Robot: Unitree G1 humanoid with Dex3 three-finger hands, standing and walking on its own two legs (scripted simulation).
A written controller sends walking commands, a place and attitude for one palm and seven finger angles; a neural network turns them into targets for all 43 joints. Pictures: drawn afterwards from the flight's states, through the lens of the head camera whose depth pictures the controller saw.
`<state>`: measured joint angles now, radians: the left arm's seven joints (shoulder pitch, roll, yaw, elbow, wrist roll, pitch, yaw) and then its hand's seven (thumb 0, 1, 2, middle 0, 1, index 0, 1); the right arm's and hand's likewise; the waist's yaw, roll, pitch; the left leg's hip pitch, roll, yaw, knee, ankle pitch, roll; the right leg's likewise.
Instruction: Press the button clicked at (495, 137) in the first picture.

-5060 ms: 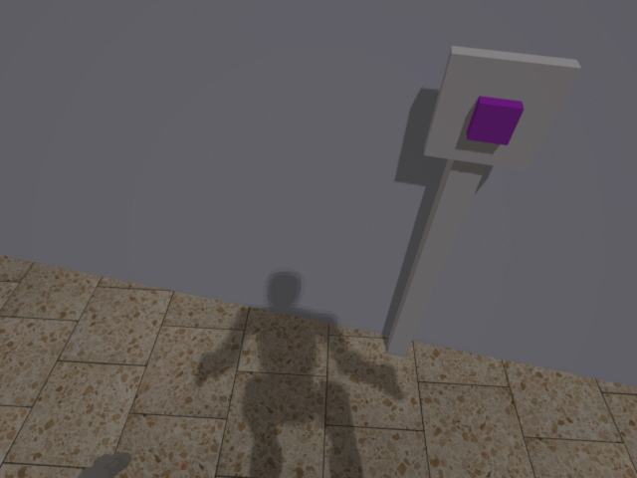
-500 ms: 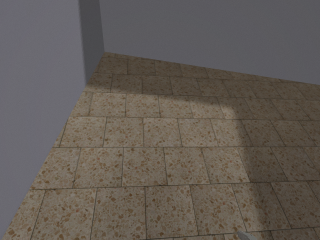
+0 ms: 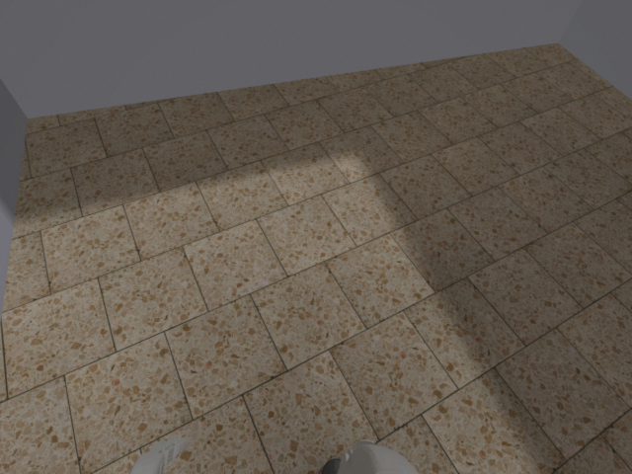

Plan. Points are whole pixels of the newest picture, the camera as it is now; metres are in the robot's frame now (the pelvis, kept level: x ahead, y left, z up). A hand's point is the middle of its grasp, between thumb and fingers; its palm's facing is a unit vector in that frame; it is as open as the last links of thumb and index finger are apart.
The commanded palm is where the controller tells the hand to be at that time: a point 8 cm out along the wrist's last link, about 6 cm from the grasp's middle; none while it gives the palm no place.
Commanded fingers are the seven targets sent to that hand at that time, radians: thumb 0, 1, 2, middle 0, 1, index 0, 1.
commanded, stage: walk to a spot facing it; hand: left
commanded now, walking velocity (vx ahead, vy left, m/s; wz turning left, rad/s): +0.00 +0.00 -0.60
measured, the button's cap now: out of the picture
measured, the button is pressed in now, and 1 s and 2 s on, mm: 0 0 0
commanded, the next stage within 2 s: turn to face it in 1.96 s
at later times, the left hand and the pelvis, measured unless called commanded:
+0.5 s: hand (153, 435) +0.19 +0.23 -0.16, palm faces -0.13 -0.97 -0.21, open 7.4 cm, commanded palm none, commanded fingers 0.00 0.90 0.90 -0.20 -0.30 -0.20 -0.30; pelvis +0.10 +0.04 +0.01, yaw -16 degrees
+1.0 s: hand (247, 321) +0.36 +0.12 -0.15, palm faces -0.59 -0.77 -0.24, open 7.4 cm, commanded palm none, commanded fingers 0.00 0.90 0.90 -0.20 -0.30 -0.20 -0.30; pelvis +0.14 +0.02 +0.00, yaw -37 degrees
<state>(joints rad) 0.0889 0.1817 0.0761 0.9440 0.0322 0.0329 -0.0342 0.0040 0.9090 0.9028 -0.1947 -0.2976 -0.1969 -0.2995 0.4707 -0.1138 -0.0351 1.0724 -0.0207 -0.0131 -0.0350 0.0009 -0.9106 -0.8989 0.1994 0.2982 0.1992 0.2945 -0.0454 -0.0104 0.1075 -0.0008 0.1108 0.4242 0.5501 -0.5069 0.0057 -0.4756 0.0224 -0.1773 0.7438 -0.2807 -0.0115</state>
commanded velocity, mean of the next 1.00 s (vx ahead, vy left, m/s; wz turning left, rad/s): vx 0.04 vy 0.00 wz -0.60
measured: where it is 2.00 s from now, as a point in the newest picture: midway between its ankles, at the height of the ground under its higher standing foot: (320, 447)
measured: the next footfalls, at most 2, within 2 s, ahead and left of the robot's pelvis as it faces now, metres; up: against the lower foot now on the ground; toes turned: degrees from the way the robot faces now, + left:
right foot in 0.04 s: +0.11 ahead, -0.07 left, +0.00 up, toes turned -8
left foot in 0.50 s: +0.19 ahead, +0.15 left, +0.00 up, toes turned -12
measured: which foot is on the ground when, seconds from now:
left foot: down 0.00-0.04, up 0.06-0.48, down 0.50-1.00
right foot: up 0.00-0.02, down 0.04-0.52, up 0.54-0.98, down 1.00-1.00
